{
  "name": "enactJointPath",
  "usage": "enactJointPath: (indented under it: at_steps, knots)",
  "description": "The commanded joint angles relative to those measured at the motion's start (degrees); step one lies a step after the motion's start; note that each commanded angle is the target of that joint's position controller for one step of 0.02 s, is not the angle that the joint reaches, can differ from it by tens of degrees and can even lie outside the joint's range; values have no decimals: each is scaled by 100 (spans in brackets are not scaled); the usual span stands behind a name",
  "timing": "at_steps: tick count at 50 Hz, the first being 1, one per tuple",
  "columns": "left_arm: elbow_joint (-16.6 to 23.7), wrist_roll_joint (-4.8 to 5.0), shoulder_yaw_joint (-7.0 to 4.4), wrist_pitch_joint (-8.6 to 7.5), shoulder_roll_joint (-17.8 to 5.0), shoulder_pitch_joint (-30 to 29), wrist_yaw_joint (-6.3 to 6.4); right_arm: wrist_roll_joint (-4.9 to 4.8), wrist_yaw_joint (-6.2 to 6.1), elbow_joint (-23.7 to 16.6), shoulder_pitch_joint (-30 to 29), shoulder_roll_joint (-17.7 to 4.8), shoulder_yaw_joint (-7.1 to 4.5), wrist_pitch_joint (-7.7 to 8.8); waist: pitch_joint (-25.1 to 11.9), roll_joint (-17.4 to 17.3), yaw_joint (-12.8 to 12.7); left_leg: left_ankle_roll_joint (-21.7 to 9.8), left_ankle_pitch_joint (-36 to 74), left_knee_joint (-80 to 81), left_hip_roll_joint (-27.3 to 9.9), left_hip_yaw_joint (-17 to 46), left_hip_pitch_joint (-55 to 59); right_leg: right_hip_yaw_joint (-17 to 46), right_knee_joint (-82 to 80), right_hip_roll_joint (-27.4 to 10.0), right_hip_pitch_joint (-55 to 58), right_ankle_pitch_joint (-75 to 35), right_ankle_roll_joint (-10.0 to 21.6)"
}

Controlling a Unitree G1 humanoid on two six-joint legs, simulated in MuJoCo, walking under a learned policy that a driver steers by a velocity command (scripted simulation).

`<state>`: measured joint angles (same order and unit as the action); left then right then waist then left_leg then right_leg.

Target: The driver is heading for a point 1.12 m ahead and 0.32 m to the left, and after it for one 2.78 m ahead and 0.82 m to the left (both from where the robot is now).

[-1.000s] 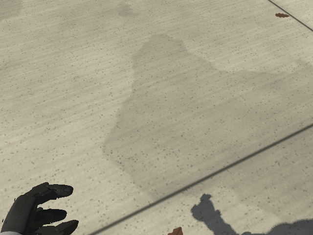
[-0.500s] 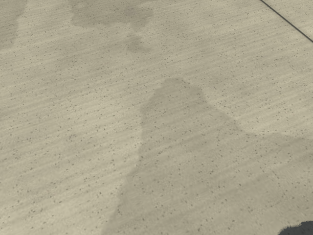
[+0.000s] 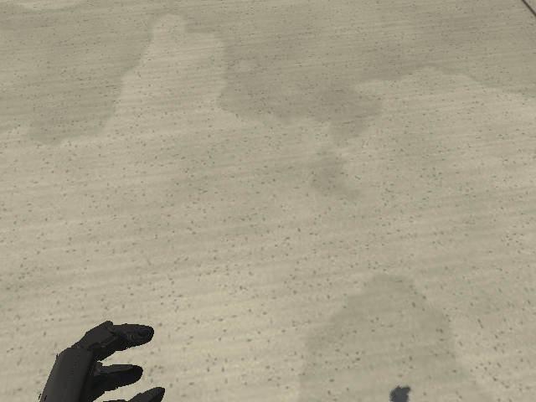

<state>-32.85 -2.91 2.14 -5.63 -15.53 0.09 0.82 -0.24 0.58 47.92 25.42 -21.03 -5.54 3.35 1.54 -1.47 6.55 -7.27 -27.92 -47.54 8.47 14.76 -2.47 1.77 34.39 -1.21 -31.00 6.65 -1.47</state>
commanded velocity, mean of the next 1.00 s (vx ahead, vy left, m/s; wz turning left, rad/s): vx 1.00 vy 0.00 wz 0.82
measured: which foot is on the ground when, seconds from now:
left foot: up 0.00-0.40, down 0.42-0.82, up 0.84-1.00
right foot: down 0.00-0.40, up 0.42-0.78, down 0.80-1.00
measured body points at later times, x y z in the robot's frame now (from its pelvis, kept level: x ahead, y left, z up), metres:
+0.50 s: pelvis +0.45 +0.06 -0.01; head +0.48 +0.06 +0.44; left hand +0.39 +0.32 -0.13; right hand +0.71 -0.12 -0.12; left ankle +0.49 +0.09 -0.71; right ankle +0.33 -0.15 -0.56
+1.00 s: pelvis +0.88 +0.24 +0.03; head +0.89 +0.25 +0.48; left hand +0.68 +0.45 -0.09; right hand +1.19 +0.17 -0.07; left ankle +0.78 +0.30 -0.62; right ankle +0.94 +0.14 -0.71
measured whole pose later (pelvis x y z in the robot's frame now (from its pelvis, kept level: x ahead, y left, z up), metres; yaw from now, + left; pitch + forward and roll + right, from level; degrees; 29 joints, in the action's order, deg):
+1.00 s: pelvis +0.88 +0.24 +0.03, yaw +47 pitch +1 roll -2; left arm -47.4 -2.1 -2.9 -4.6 -17.0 23.9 -0.4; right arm 2.4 2.4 41.4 10.4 -19.1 -1.9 2.7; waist -0.3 -2.6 -2.0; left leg -5.8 -16.1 -69.7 2.2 4.9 -31.7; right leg -3.5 25.1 1.6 -10.1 16.2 0.6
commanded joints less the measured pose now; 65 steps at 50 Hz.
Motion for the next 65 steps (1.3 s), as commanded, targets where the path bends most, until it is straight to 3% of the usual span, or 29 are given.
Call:
enactJointPath:
  at_steps: [1, 3, 7, 14, 17, 19, 20, 21, 22, 23, 25, 27, 31, 34, 37, 38, 40, 41, 42, 43, 45, 48, 56, 60, 61, 62, 63, 64, 65]
  knots:
    - [-164, -95, -703, 91, -1442, 2012, 103, 6, -64, -819, -372, -272, 169, 48, -1932, 1521, -1111, 21, 547, -3644, -609, -756, -4366, 4759, -1999, -2496, 5048, 4589, 1062]
    - [-348, -64, -535, 103, -745, 1755, 50, 158, 71, -859, -1122, -381, 118, -64, -696, 316, -1110, 128, 1165, -3108, -1008, -979, -4249, 2594, -1873, -1938, 3687, 2301, 887]
    - [-1023, 148, -467, -85, -428, 2246, -46, 232, 312, -1310, -1707, 163, 280, -345, -52, 680, -774, 206, 1223, -2786, -1427, -1083, -4435, 673, -2178, -1563, 2935, 53, 582]
    - [-1313, 136, -543, -204, -786, 2129, -61, 204, 538, -1839, -2941, 137, 454, -363, 658, 294, -613, -37, 2834, -162, -1056, -2285, -3446, -1657, -2811, -931, 2476, -2628, 251]
    - [-1324, 140, -658, -75, -1292, 2462, 54, 199, 483, -1643, -2493, -48, 389, -320, 121, 672, -270, -333, 2400, 309, -427, -2717, -2371, -1798, -1530, -1144, 3253, -6326, 116]
    - [-1148, 96, -746, 126, -1580, 2065, 114, 189, 356, -1105, -652, -454, 169, -280, -784, 828, 682, -639, 1900, 410, -166, -2400, -368, -1600, 859, -1415, 2850, -6952, 229]
    - [-1042, 59, -749, 192, -1516, 1897, 68, 163, 216, -695, 387, -708, -18, -258, -1174, 474, 1022, -824, 1717, 882, -184, -1914, 1194, -1555, 2778, -1199, 1794, -5105, 238]
    - [-880, -10, -619, 183, -863, 1806, -50, -3, 58, -666, -13, -1126, -199, -344, -747, -929, 464, -1044, 1648, 1215, -962, -506, 1720, -1526, 5076, -1, 68, 1270, 82]
    - [-128, 135, -554, 74, -845, 2094, -42, 223, 58, -1024, -362, -1748, -294, -447, -1837, -1334, -34, -2282, 1330, 2197, -2182, 2689, 3177, -380, 6544, 401, -1831, 2264, -116]
    - [-35, 87, -514, -83, -1036, 1528, -48, 188, -19, -1098, -148, -1467, -293, -458, -1759, -125, 227, -2158, 607, 3028, -2340, 3293, 2843, 338, 6143, 46, -2167, 1737, -64]
    - [-78, 47, -442, -133, -922, 1280, -33, 146, -104, -806, -422, -948, -165, -290, -238, 670, -400, -1731, 1324, 3359, -1956, 2483, 792, 348, 4782, -389, -1683, 1509, -62]
    - [-195, -138, -415, 120, -873, 1555, -26, 132, -141, -821, -753, -695, -36, -102, 67, 743, -892, -1572, 2160, 3366, -1512, 1621, -578, 362, 4072, -566, -863, 1824, -219]
    - [304, -44, -267, 293, -467, 457, -138, 87, -55, -802, -870, -657, -27, 101, 463, 419, -836, -1253, 2172, 3768, -820, 824, -2310, 26, 1888, -621, 167, 671, -363]
    - [331, 141, -222, 263, -379, 151, -210, 23, 29, -708, -712, -737, -94, 137, 216, 120, -551, -833, 2900, 3744, -692, 608, -2259, -139, 511, -313, 1243, -1129, -202]
    - [255, 105, -315, 221, -628, 144, -172, 7, 0, -482, -204, -725, -97, 137, 0, 9, -350, -562, 4264, 3161, -998, 703, -802, -184, -208, -128, 1304, -1046, 39]
    - [132, 76, -394, 202, -776, 498, -133, 40, -25, -411, -112, -831, -106, 126, -271, 10, -501, -455, 5279, 2582, -1072, 658, -317, -274, -261, 76, 1567, -518, 133]
    - [-343, 63, -626, 149, -1169, 2365, 22, 150, -9, -401, -429, -925, -90, 131, -1173, 94, -1617, -184, 5692, 51, -860, 274, -798, -298, -181, 11, 3543, 407, 336]
    - [-552, -48, -752, 127, -1591, 3582, 138, 215, -45, -572, -594, -227, 98, 209, -1842, 949, -2005, -107, 3154, -2227, -501, -115, -1841, 1245, -263, -1219, 4714, 2444, 461]
    - [-653, -91, -857, 133, -2041, 3044, 41, -73, 13, -804, 376, 302, 266, 234, -2309, 3015, -1010, 111, 187, -3417, 216, -506, -3478, 5102, -2024, -2409, 5330, 3599, 1151]
    - [-448, -21, -791, 179, -1342, 2228, -43, 136, -69, -633, -214, -155, 275, 145, -1171, 1406, -1028, 17, 716, -3599, -427, -587, -4198, 4857, -2158, -2189, 4577, 4311, 1241]
    - [-637, -7, -669, 149, -784, 1970, -114, 238, 63, -782, -1177, -239, 262, 104, -277, 53, -1020, 66, 1255, -2970, -775, -693, -3967, 2954, -2025, -1618, 3245, 2645, 1141]
    - [-1149, 75, -563, -2, -534, 2326, -126, 278, 221, -1001, -1404, 124, 388, -16, 73, 540, -723, 143, 1087, -2371, -910, -550, -3904, 1854, -2309, -1210, 2579, 1700, 1004]
    - [-1614, 303, -564, -194, -809, 2742, -213, 233, 430, -1638, -3129, 268, 646, 41, 629, 353, -786, 119, 3206, 877, -948, -1945, -2699, -226, -3703, -862, 2029, -1767, 948]
    - [-1836, 231, -636, -77, -1358, 2933, -97, 331, 196, -1344, -2202, -149, 475, 41, -314, 831, -153, -154, 2172, 1228, -395, -2020, -1256, -438, -1609, -1111, 3269, -5967, 817]
    - [-1826, 210, -649, 9, -1450, 2775, -40, 318, 98, -954, -984, -336, 357, 37, -910, 851, 445, -204, 1967, 1434, -357, -1867, 13, -423, -168, -1063, 2969, -5870, 750]
    - [-1706, 191, -593, 35, -1228, 2665, -35, 386, -14, -651, 43, -703, 202, 36, -1451, 657, 840, -240, 1328, 1392, -1043, -1205, 1492, -390, 1590, -796, 1858, -4300, 716]
    - [-1460, 283, -391, 22, -183, 3262, -119, 572, -100, -625, 179, -1183, 56, 81, -2203, -1028, 130, -485, -507, 1782, -2915, 1389, 2938, -292, 3924, 54, -51, 1348, 676]
    - [-1363, 416, -480, 40, -620, 3196, -93, 426, -81, -748, 74, -1064, 52, 49, -2810, -984, 165, -631, -1066, 2851, -3385, 3266, 2858, 341, 4912, 267, -668, 1836, 799]
    - [-1260, 375, -550, 62, -848, 2464, -67, 353, -77, -658, -443, -650, 109, 80, -1573, -335, 4, -493, -820, 3036, -2988, 2208, 1923, 355, 4737, -105, -1073, 1069, 836]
